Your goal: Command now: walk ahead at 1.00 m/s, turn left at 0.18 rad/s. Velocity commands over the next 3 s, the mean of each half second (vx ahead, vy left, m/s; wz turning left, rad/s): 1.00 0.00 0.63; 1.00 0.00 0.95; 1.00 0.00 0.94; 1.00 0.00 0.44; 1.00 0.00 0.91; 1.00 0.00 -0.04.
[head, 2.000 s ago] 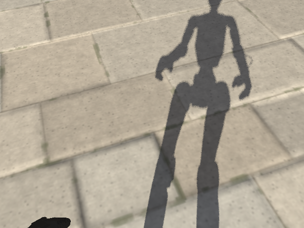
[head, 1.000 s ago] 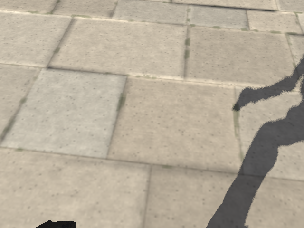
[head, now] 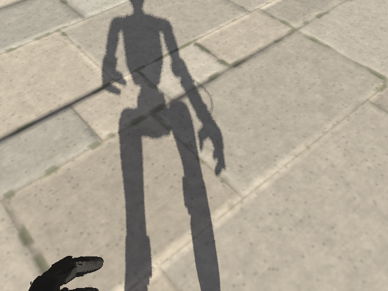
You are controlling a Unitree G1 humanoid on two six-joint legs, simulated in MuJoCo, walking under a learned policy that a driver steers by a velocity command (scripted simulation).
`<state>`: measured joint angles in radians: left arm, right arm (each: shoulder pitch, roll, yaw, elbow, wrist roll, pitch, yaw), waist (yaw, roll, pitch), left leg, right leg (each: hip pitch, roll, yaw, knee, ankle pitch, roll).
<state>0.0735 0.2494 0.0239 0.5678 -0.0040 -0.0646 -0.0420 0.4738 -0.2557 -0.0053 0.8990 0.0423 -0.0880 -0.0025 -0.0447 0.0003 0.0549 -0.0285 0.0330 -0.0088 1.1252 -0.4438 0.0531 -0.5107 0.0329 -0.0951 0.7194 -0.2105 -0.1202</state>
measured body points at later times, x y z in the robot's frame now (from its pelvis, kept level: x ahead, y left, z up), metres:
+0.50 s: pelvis +0.44 +0.10 -0.01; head +0.46 +0.10 +0.44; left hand +0.51 +0.39 -0.10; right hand +0.62 -0.15 -0.12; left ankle +0.53 +0.15 -0.71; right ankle +0.30 -0.12 -0.55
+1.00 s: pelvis +0.86 +0.22 +0.03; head +0.86 +0.24 +0.48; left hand +0.70 +0.49 -0.07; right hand +1.16 +0.15 -0.06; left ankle +0.73 +0.24 -0.59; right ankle +0.97 +0.15 -0.71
